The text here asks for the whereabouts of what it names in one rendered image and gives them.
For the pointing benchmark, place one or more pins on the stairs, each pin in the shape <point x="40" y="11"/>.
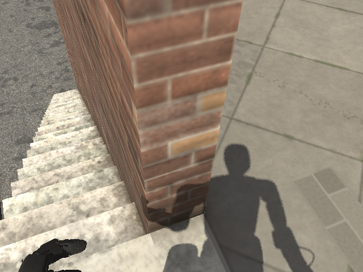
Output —
<point x="68" y="188"/>

